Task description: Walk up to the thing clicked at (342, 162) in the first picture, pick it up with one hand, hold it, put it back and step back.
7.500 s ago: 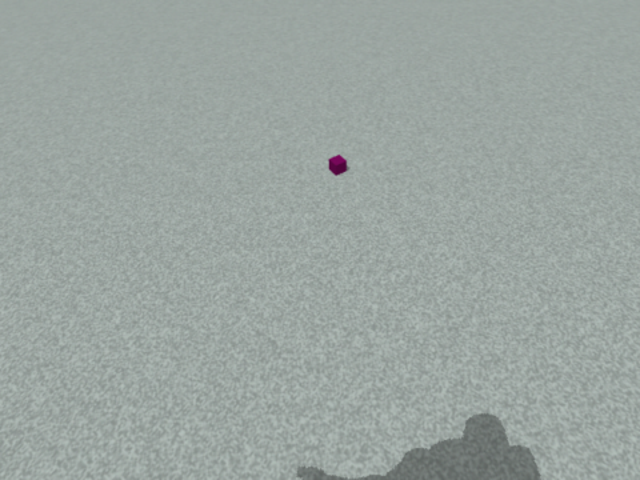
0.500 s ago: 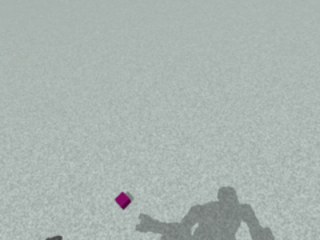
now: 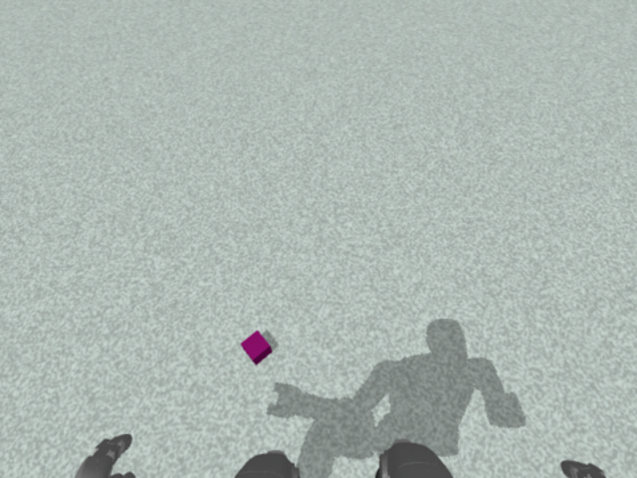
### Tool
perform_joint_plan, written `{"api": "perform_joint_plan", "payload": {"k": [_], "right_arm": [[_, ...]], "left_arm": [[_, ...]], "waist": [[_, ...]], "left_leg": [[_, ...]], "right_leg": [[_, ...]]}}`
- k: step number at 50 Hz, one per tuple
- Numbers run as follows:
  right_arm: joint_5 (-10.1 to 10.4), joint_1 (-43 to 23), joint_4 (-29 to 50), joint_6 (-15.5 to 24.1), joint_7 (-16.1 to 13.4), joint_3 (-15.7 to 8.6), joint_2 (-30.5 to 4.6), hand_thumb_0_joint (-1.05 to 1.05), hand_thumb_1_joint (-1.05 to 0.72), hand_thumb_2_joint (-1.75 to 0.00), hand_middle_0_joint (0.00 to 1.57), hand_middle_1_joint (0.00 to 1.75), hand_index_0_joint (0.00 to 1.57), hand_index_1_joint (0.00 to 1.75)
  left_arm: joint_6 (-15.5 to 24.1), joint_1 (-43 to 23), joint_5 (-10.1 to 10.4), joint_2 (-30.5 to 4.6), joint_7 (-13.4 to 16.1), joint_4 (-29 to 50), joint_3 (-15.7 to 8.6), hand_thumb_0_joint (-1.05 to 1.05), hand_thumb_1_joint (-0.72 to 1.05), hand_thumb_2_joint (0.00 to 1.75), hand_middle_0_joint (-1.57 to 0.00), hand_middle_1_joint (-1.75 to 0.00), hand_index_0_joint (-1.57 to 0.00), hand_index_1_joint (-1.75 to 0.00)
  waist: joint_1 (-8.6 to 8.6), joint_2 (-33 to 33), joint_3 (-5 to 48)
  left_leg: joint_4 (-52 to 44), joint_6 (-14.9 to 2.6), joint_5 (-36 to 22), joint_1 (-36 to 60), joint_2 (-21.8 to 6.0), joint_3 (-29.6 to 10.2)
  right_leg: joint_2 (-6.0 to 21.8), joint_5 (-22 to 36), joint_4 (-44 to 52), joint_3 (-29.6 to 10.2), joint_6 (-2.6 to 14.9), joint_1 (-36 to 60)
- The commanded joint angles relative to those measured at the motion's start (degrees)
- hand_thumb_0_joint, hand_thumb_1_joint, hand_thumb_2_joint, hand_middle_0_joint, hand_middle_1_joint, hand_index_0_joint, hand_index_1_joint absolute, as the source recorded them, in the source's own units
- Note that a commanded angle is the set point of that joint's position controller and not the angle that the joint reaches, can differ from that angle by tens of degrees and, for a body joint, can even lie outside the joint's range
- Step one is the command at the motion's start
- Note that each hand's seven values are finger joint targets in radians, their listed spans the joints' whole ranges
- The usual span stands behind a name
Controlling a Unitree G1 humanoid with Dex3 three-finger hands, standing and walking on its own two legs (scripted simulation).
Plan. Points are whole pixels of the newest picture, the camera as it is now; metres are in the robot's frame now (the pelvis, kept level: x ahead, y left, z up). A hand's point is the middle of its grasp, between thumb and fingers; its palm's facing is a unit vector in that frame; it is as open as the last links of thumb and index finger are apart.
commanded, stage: walk up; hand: left
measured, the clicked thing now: (256, 347) +0.47 +0.21 -0.72
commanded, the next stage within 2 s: none
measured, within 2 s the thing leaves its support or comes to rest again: neither
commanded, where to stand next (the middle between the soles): +0.08 -0.01 m, yaw -5 degrees
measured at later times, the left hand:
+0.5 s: hand out of the picture +0.05 +0.27 -0.13, palm faces -0.07 -0.93 -0.37, open 7.4 cm
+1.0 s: hand out of the picture +0.11 +0.23 -0.11, palm faces -0.11 -0.90 -0.41, open 7.4 cm
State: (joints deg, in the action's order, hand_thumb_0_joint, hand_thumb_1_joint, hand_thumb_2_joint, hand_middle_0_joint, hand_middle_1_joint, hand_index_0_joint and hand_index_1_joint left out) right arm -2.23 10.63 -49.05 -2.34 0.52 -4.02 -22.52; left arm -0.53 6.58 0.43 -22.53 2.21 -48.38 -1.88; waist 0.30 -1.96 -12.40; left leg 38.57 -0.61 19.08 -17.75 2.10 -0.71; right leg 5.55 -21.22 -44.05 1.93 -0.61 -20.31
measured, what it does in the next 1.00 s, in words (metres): steps on the spot: right foot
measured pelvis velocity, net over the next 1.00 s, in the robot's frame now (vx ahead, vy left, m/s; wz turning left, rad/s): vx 0.02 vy -0.03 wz -0.09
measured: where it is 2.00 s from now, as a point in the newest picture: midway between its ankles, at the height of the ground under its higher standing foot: outside the picture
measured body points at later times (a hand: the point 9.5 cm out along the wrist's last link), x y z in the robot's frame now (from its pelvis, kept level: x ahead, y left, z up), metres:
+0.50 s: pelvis -0.02 +0.01 +0.02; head -0.01 +0.00 +0.47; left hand +0.06 +0.31 -0.10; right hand +0.07 -0.29 -0.11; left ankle +0.01 +0.12 -0.72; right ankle -0.04 -0.11 -0.72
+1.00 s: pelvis +0.02 -0.03 +0.03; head +0.04 -0.06 +0.47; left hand +0.11 +0.27 -0.08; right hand +0.04 -0.35 -0.11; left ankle +0.03 +0.12 -0.68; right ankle -0.01 -0.12 -0.72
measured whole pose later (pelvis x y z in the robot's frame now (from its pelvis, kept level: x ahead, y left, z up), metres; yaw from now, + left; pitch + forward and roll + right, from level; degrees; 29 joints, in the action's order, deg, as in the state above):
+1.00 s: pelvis +0.02 -0.03 +0.03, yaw -5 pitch -2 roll +1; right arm -0.8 13.0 -56.9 -1.2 0.3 -2.8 -23.6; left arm 3.4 12.1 -1.2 -20.1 0.5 -57.5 -1.0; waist 0.2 2.3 -4.7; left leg 42.1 -0.3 27.1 -16.8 0.5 -4.3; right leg -1.4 -16.4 -25.7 0.1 2.8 -7.1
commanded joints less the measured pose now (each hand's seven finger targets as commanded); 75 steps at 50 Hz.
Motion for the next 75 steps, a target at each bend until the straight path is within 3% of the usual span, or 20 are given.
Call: {"api": "perform_joint_plan", "payload": {"k": [1,5,11,15,18,22,30,33,35,38,41,44,46,50,58,61,62,63,68,75], "right_arm": [[0.7,3.9,5.0,1.8,-0.3,-4.5,-17.5,0.0,-0.9,-0.9,0.2,0.3,0.2,0.3],[0.9,-1.6,6.0,1.8,-1.5,-2.9,-12.1,0.0,-0.9,-0.9,0.2,0.3,0.2,0.3],[0.9,0.6,4.5,2.9,-1.5,-2.5,-12.9,0.0,-0.9,-0.9,0.2,0.3,0.2,0.3],[1.6,-5.9,4.8,2.9,-0.9,-1.2,-12.5,0.0,-0.9,-0.9,0.2,0.3,0.2,0.3],[2.9,-6.9,3.9,2.9,-0.6,0.1,-8.7,0.0,-0.9,-0.9,0.2,0.3,0.2,0.3],[2.1,-6.9,-0.5,4.3,-0.1,-0.6,-11.4,0.0,-0.9,-0.9,0.2,0.3,0.2,0.3],[1.8,-6.9,-5.6,5.2,-0.1,1.0,-9.5,0.0,-0.9,-0.9,0.2,0.3,0.2,0.3],[0.7,0.5,-5.5,5.3,1.1,-1.5,-14.2,0.0,-0.9,-0.9,0.2,0.3,0.2,0.3],[0.6,1.5,-5.0,5.2,1.0,-2.5,-15.5,0.0,-0.9,-0.9,0.2,0.3,0.2,0.3],[0.5,1.3,-3.1,5.8,1.0,-2.7,-14.8,0.0,-0.9,-0.9,0.2,0.3,0.2,0.3],[1.0,-2.6,-1.5,4.5,1.2,-1.8,-12.6,0.0,-0.9,-0.9,0.2,0.3,0.2,0.3],[1.5,-5.1,-0.1,2.7,0.1,-0.2,-8.0,0.0,-0.9,-0.9,0.2,0.3,0.2,0.3],[1.5,-0.4,-2.0,2.7,-0.6,-0.4,-9.0,0.0,-0.9,-0.9,0.2,0.3,0.2,0.3],[2.4,0.8,-3.5,2.3,-0.8,0.0,-8.6,0.0,-0.9,-0.9,0.2,0.3,0.2,0.3],[2.2,0.2,-3.7,2.4,-2.0,-0.2,-9.9,0.0,-0.9,-0.9,0.2,0.3,0.2,0.3],[1.8,0.3,-2.3,2.3,-1.8,-2.6,-15.5,0.0,-0.9,-0.9,0.2,0.3,0.2,0.3],[1.8,-0.2,-1.7,2.0,-1.8,-2.8,-15.3,0.0,-0.9,-0.9,0.2,0.3,0.2,0.3],[2.0,-0.9,-1.3,1.8,-1.9,-3.0,-15.8,0.0,-0.9,-0.9,0.2,0.3,0.2,0.3],[0.5,-9.4,3.8,0.1,-1.9,-2.1,-11.2,0.0,-0.9,-0.9,0.2,0.3,0.2,0.3],[0.3,-9.6,5.5,-2.0,0.6,-2.5,-10.7,0.0,-0.9,-0.9,0.2,0.3,0.2,0.3]], "left_arm": [[-0.1,2.2,0.6,-10.6,2.3,3.2,-3.0,0.0,0.9,0.9,-0.2,-0.3,-0.2,-0.3],[0.1,4.4,0.9,-10.9,1.3,0.4,-3.4,0.0,0.9,0.9,-0.2,-0.3,-0.2,-0.3],[1.5,2.7,-0.5,-10.2,-0.2,-0.5,-2.5,0.0,0.9,0.9,-0.2,-0.3,-0.2,-0.3],[2.5,7.8,-1.2,-9.0,-0.5,-4.3,-2.4,0.0,0.9,0.9,-0.2,-0.3,-0.2,-0.3],[3.5,2.4,-1.8,-15.1,-0.8,-3.6,-2.9,0.0,0.9,0.9,-0.2,-0.3,-0.2,-0.3],[2.9,-2.0,-0.9,-10.3,-1.9,-3.2,-1.3,0.0,0.9,0.9,-0.2,-0.3,-0.2,-0.3],[3.1,-1.6,-0.6,-10.3,-2.2,-7.2,-1.2,0.0,0.9,0.9,-0.2,-0.3,-0.2,-0.3],[3.5,1.0,-2.1,-12.0,-3.4,-6.3,-2.6,0.0,0.9,0.9,-0.2,-0.3,-0.2,-0.3],[3.3,0.6,-2.3,-10.5,-3.5,-5.6,-2.6,0.0,0.9,0.9,-0.2,-0.3,-0.2,-0.3],[4.4,1.3,-2.3,-10.6,-3.3,-4.6,-2.8,0.0,0.9,0.9,-0.2,-0.3,-0.2,-0.3],[5.0,7.1,-2.2,-9.0,-2.9,-6.4,-3.0,0.0,0.9,0.9,-0.2,-0.3,-0.2,-0.3],[5.7,6.9,-2.3,-17.2,-0.8,-6.4,-3.9,0.0,0.9,0.9,-0.2,-0.3,-0.2,-0.3],[5.8,3.8,-1.8,-15.2,-0.5,-5.2,-3.5,0.0,0.9,0.9,-0.2,-0.3,-0.2,-0.3],[5.2,4.6,-0.9,-11.8,0.2,-5.5,-2.6,0.0,0.9,0.9,-0.2,-0.3,-0.2,-0.3],[-0.2,-1.5,0.3,-11.9,0.2,-0.8,-3.1,0.0,0.9,0.9,-0.2,-0.3,-0.2,-0.3],[-0.9,-0.9,2.2,-9.4,0.5,0.3,-2.9,0.0,0.9,0.9,-0.2,-0.3,-0.2,-0.3],[-1.1,0.6,2.4,-8.6,0.9,0.1,-2.9,0.0,0.9,0.9,-0.2,-0.3,-0.2,-0.3],[-1.6,1.5,2.2,-8.6,1.3,-0.3,-3.0,0.0,0.9,0.9,-0.2,-0.3,-0.2,-0.3],[-1.8,4.5,1.7,-10.1,1.0,-2.5,-3.7,0.0,0.9,0.9,-0.2,-0.3,-0.2,-0.3],[2.3,12.2,-1.0,-9.9,1.6,-5.7,-4.5,0.0,0.9,0.9,-0.2,-0.3,-0.2,-0.3]], "waist": [[2.41,14.7,20.5],[-0.3,11.0,16.2],[1.77,11.0,15.5],[-2.59,8.6,13.4],[-0.55,-2.9,11.8],[0.54,-0.8,9.0],[-0.88,1.1,11.5],[0.62,5.2,11.6],[1.43,10.1,6.8],[0.99,8.1,6.0],[-2.57,9.4,10.0],[-2.98,-0.1,8.5],[-1.01,0.5,8.6],[-0.88,-4.7,12.9],[0.62,-8.9,13.3],[1.37,5.5,20.5],[1.2,11.6,21.2],[1.57,14.9,21.8],[-1.04,12.7,17.2],[-2.66,8.4,18.8]], "left_leg": [[-10.7,-16.86,-47.2,13.7,-22.2,-24.1],[-9.1,-11.93,-41.8,11.7,-14.4,-10.9],[-10.3,-11.7,-29.8,14.8,-15.8,-12.4],[-7.9,-8.44,-20.3,2.7,-14.1,-9.7],[-2.7,-0.82,0.2,0.9,-3.2,-3.4],[-15.2,-2.82,-2.9,10.2,-8.0,-8.7],[-20.0,-1.42,-5.6,7.4,-7.7,-6.7],[-22.2,-6.0,23.9,10.7,-9.5,-13.6],[-28.4,-9.68,26.2,11.7,-16.8,-21.9],[-24.4,-12.29,3.4,12.5,-18.3,-20.3],[-16.8,-6.9,-0.8,3.4,-11.9,-9.3],[2.4,1.19,9.3,-9.0,-2.0,-4.4],[6.0,0.4,12.2,-8.5,-3.6,-6.9],[4.8,-0.55,6.5,-5.9,-2.2,-5.0],[-6.9,-0.74,-11.4,0.4,-0.8,2.5],[-10.7,-8.57,-59.5,13.4,-13.1,-10.0],[-11.5,-13.24,-66.8,16.9,-18.3,-15.5],[-11.6,-17.04,-66.6,15.9,-21.9,-18.7],[-11.1,-13.73,-45.0,6.0,-15.1,-7.9],[-0.4,-8.57,-13.7,2.6,-10.0,-7.9]], "right_leg": [[-6.8,-20.8,-19.1,-6.1,1.47,-4.1],[-7.9,-9.7,-21.8,-8.2,2.1,-6.6],[-4.9,-6.8,-0.9,-4.1,0.12,-1.3],[-5.8,4.7,19.3,-2.0,2.28,13.7],[9.1,9.2,23.8,-23.0,10.81,8.0],[0.5,4.3,21.5,-10.3,3.54,1.0],[0.8,10.7,24.9,-10.0,3.35,11.6],[-3.0,-15.2,18.2,-8.4,5.01,1.7],[-6.0,-6.6,8.1,-2.3,3.36,-4.8],[-3.5,-5.1,10.3,-4.0,3.62,-4.3],[-5.4,2.4,23.9,-1.6,3.65,12.8],[14.7,18.3,30.3,-28.2,10.58,16.9],[15.1,36.1,25.0,-23.8,13.79,19.2],[8.7,58.9,19.3,-12.1,7.43,23.7],[3.6,53.3,7.8,-5.9,6.37,15.1],[-6.3,24.1,-7.4,-3.6,0.95,7.0],[-9.7,-6.4,-13.8,-4.1,1.45,2.2],[-9.8,-18.8,-20.8,-5.9,1.69,1.5],[-8.2,-11.7,-22.7,-6.4,0.9,0.8],[-5.4,6.5,22.2,-2.1,0.05,14.0]]}}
